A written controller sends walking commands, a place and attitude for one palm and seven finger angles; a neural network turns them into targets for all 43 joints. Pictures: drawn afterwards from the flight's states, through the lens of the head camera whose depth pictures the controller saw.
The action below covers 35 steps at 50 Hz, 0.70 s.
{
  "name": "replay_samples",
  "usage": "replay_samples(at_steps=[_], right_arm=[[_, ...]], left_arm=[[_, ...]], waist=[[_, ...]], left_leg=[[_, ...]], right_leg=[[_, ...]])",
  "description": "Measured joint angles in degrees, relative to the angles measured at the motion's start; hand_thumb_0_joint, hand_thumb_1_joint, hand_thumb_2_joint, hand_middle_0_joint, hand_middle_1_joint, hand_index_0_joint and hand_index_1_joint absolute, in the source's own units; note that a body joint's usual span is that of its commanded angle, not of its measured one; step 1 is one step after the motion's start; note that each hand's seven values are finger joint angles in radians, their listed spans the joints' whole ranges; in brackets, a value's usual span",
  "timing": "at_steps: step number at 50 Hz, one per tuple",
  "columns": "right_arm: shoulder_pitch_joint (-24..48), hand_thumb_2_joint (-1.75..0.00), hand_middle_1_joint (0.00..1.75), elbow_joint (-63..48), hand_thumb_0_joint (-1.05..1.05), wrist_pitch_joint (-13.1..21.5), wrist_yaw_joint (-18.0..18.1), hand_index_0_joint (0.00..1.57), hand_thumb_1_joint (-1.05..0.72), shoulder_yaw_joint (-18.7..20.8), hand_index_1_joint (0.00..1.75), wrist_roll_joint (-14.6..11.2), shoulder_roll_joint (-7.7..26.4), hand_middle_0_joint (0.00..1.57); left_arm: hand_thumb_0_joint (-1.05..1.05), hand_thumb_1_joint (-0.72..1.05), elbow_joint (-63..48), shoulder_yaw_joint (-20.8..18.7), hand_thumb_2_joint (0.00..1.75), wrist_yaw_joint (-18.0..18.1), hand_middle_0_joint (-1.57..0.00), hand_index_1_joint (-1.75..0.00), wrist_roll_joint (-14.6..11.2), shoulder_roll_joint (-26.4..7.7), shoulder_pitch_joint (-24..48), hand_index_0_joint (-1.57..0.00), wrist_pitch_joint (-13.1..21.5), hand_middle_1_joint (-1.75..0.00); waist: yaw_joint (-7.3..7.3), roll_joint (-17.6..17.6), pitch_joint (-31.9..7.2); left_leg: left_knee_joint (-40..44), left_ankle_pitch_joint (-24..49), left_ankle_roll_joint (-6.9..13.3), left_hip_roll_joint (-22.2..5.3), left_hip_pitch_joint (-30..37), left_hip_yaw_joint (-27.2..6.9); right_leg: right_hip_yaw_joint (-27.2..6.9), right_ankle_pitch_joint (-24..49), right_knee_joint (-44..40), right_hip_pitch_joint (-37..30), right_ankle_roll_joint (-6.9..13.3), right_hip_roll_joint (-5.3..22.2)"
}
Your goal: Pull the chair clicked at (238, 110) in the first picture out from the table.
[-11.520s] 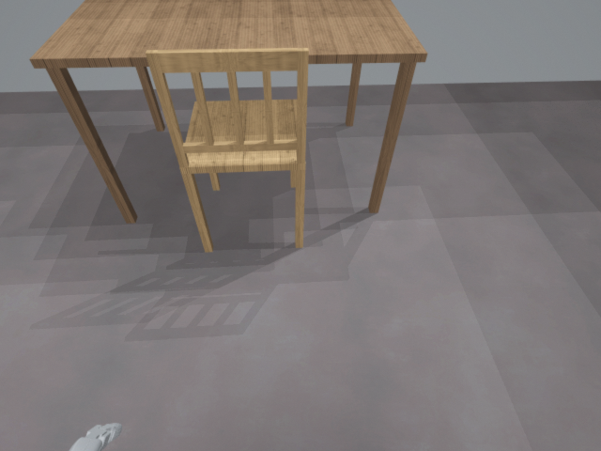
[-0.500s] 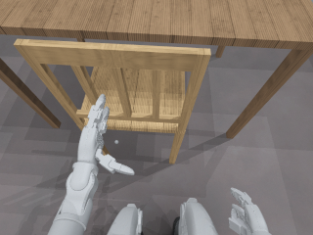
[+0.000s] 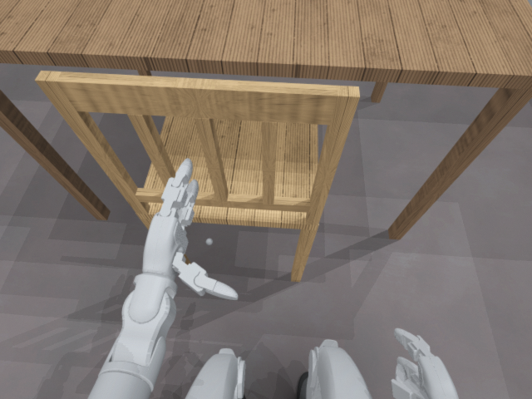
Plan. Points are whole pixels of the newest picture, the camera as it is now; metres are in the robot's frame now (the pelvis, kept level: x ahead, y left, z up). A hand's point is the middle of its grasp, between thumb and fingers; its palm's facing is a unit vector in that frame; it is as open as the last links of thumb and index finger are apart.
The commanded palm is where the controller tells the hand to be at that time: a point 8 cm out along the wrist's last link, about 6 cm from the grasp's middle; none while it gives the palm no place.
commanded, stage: aim the fingers beside a spindle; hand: left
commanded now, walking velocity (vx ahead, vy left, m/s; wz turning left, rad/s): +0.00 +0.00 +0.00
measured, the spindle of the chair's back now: (214, 162) +0.49 +0.11 +0.00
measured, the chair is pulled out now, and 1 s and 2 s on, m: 0.00 0.00 0.00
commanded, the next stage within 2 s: push the fingers through the gap in 0.88 s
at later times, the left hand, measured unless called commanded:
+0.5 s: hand (215, 249) +0.33 +0.09 +0.01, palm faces -0.12 -0.99 +0.01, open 17.0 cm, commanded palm +0.32 +0.16 +0.03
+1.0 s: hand (195, 229) +0.35 +0.12 +0.03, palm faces -0.05 -1.00 -0.04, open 17.0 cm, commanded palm +0.33 +0.16 +0.02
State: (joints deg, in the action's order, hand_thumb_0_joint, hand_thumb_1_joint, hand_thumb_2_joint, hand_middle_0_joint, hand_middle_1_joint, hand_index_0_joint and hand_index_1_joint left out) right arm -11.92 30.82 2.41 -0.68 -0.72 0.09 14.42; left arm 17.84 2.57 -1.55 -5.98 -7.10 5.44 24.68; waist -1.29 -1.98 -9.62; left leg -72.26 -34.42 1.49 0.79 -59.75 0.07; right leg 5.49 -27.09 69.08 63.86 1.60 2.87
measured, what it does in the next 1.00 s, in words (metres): stands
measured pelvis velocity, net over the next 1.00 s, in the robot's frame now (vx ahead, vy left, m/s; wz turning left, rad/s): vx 0.00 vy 0.01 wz -0.01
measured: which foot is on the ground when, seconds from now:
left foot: down 0.00-1.00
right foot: down 0.00-1.00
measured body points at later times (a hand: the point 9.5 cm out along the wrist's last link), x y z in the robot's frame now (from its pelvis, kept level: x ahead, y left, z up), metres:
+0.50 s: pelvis +0.00 +0.00 +0.00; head +0.12 +0.00 +0.43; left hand +0.33 +0.15 +0.01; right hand +0.16 -0.25 -0.11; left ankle +0.00 +0.10 -0.63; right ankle +0.05 -0.11 -0.63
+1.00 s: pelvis +0.00 +0.01 +0.00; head +0.12 +0.01 +0.43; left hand +0.35 +0.17 +0.03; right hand +0.16 -0.23 -0.11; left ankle +0.00 +0.10 -0.63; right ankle +0.05 -0.11 -0.63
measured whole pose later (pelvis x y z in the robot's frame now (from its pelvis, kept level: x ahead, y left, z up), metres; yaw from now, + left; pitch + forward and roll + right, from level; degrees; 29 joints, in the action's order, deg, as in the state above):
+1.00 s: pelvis +0.00 +0.01 +0.00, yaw -1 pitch +23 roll -2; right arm -11.4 30.8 2.2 -1.1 -1.0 0.6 13.9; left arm 19.0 -0.4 -0.2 -5.4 -8.2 8.1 25.3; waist -1.9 -1.5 -9.8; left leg -73.5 -35.3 2.3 0.9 -60.9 0.5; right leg 5.0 -27.4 69.8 64.9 0.8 2.8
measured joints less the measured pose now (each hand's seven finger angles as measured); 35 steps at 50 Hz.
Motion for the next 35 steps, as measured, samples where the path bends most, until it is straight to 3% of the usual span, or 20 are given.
replay_samples(at_steps=[4, 8, 14, 18, 22, 26, 30, 35], right_arm=[[0.72, -0.9, 0.3, -0.37, 0.01, 0.21, 0.24, 0.2, -0.9, -0.26, 0.3, 0.16, -0.13, 0.21], [1.24, -0.9, 0.3, -1.29, 0.01, 0.27, 0.31, 0.2, -0.9, 0.19, 0.3, 0.81, -0.52, 0.21], [0.25, -0.9, 0.3, -0.45, 0.01, -0.35, -0.3, 0.2, -0.91, 0.35, 0.3, 0.54, -0.36, 0.2], [-0.58, -0.9, 0.3, -0.05, 0.01, -0.56, -0.41, 0.2, -0.91, -0.15, 0.3, -0.24, -0.03, 0.2], [-0.24, -0.9, 0.3, -0.54, 0.01, 0.16, 0.15, 0.2, -0.9, -0.13, 0.3, -0.11, -0.12, 0.21], [0.6, -0.9, 0.3, -1.0, 0.01, 0.97, 0.4, 0.2, -0.9, 0.5, 0.3, 0.75, -0.36, 0.21], [1.14, -0.9, 0.3, -0.42, 0.01, 0.76, 0.03, 0.2, -0.91, 0.59, 0.3, 0.81, -0.3, 0.2], [1.07, -0.9, 0.3, -0.37, 0.01, -0.22, -0.44, 0.2, -0.91, -0.14, 0.3, -0.06, 0.01, 0.2]], left_arm=[[-0.02, -0.5, 4.04, 0.94, 0.3, -0.32, -0.06, -0.07, 1.1, 0.93, 2.46, -0.06, -1.48, -0.08], [-0.02, -0.5, 2.38, -1.0, 0.3, 1.55, -0.06, -0.08, 1.65, 0.19, 2.63, -0.06, -0.93, -0.08], [-0.02, -0.5, 0.04, -4.19, 0.3, 2.17, -0.06, -0.08, -0.02, -1.49, 2.01, -0.06, 0.69, -0.08], [-0.02, -0.5, 2.94, -2.73, 0.3, -0.91, -0.06, -0.07, -1.11, -1.0, 1.35, -0.06, -0.9, -0.08], [-0.02, -0.5, 3.51, -0.44, 0.3, -2.3, -0.06, -0.07, -0.98, 0.3, -0.32, -0.05, -1.74, -0.08], [-0.02, -0.5, -0.74, -0.56, 0.3, -0.14, -0.06, -0.08, 0.32, 0.11, -1.87, -0.06, 0.59, -0.08], [-0.02, -0.5, -1.73, -2.88, 0.3, 1.66, -0.06, -0.08, 0.57, -1.22, 0.14, -0.06, 2.55, -0.08], [-0.02, -0.5, 3.96, -3.48, 0.3, -1.06, -0.06, -0.07, -0.8, -1.62, 3.44, -0.06, -0.8, -0.08]], waist=[[-1.0, 0.62, 0.11], [-1.9, 0.83, 0.71], [-0.71, 0.18, 0.27], [-0.12, 0.11, -0.37], [-0.77, 0.55, -0.15], [-1.43, 0.77, 0.48], [-1.0, 0.63, 0.41], [-0.4, 0.39, -0.13]], left_leg=[[-0.68, -0.05, -0.05, -0.03, -1.2, 0.06], [-1.48, -0.44, -0.15, -0.37, -1.89, 0.5], [-0.3, -0.31, -0.11, -0.41, -0.49, 0.73], [0.73, 0.07, -0.05, -0.2, 0.13, 0.38], [0.32, -0.08, -0.02, -0.22, -0.43, 0.14], [-0.69, -0.61, 0.0, -0.34, -0.78, 0.2], [-1.06, -0.79, 0.1, -0.25, -0.65, 0.24], [-0.82, -0.46, 0.31, -0.06, -1.13, 0.16]], right_leg=[[-0.05, -0.01, 0.7, 1.27, 0.14, 0.0], [-0.48, -0.15, 1.58, 2.3, 0.26, -0.33], [-0.73, -0.08, 0.61, 1.06, 0.13, -0.47], [-0.41, 0.1, -0.47, 0.18, 0.05, -0.29], [-0.17, 0.04, -0.31, 0.56, 0.04, -0.29], [-0.23, -0.29, 0.54, 0.93, 0.04, -0.39], [-0.29, -0.47, 0.89, 0.79, -0.09, -0.3], [-0.22, -0.15, 0.48, 1.08, -0.27, -0.12]])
